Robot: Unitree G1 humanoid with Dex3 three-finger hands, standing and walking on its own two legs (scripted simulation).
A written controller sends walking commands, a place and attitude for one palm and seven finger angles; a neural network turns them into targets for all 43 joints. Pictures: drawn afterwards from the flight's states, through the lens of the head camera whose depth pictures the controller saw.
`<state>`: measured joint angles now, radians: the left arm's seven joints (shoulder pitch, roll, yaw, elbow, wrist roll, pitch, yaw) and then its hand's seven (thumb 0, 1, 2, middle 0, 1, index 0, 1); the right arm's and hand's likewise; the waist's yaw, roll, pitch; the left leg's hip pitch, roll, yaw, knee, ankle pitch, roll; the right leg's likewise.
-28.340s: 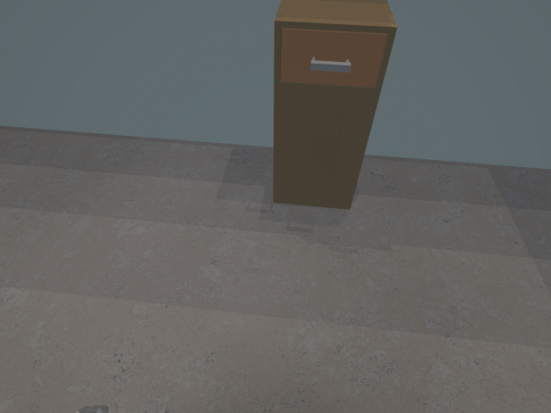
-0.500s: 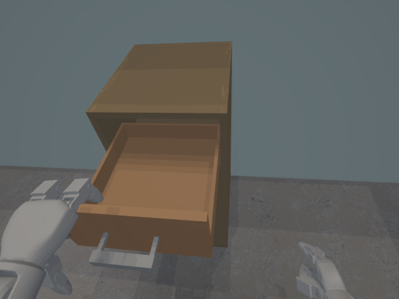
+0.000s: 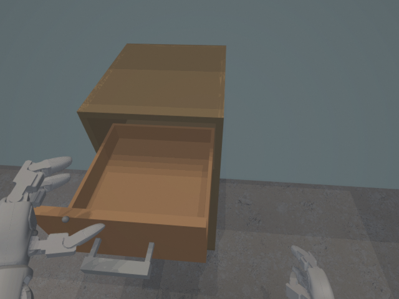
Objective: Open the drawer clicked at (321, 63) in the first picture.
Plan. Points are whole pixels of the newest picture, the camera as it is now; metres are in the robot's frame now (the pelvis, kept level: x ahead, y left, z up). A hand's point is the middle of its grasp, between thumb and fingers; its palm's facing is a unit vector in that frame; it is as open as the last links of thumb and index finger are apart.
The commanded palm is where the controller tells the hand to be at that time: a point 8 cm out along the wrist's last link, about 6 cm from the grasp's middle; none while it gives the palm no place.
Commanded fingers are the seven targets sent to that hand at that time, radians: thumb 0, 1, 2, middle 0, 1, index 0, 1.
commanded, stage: draw the hand back to the body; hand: left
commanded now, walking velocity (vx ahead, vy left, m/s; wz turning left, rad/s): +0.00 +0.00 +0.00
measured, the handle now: (120, 256) +0.20 +0.19 -0.03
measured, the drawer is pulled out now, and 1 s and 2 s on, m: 0.29 0.29 0.29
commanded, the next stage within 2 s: step back with the hand held close in 0.54 s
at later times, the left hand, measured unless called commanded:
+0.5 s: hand (57, 230) +0.17 +0.23 +0.15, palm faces +0.40 -0.82 -0.40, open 7.7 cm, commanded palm +0.12 +0.27 +0.17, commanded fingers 0.00 0.90 0.90 -0.20 -0.30 -0.20 -0.30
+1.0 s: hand (56, 241) +0.16 +0.23 +0.14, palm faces +0.29 -0.81 -0.51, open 7.4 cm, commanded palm +0.10 +0.28 +0.17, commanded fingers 0.00 0.90 0.90 -0.20 -0.30 -0.20 -0.30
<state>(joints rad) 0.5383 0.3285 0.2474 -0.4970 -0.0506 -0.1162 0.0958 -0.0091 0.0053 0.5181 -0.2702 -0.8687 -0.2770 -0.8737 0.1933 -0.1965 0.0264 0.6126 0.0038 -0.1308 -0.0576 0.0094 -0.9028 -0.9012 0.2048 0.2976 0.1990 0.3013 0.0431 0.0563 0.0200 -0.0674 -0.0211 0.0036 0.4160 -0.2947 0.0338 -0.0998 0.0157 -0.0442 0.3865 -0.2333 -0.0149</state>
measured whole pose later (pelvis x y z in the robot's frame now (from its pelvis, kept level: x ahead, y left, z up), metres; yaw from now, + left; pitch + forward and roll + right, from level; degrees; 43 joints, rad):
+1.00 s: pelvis -0.03 -0.01 +0.00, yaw +0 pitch +2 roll +0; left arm 0.65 0.38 0.33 -0.54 -0.04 -0.18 0.12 0.01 0.89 0.90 -0.21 -0.30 -0.22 -0.30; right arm 0.17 -0.23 -0.04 0.57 0.03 -0.02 -0.06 0.01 -0.91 -0.90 0.20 0.30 0.20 0.30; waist 0.00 0.03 0.03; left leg -0.25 -0.02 0.00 0.46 -0.25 0.03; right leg -0.28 0.01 -0.05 0.43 -0.19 -0.02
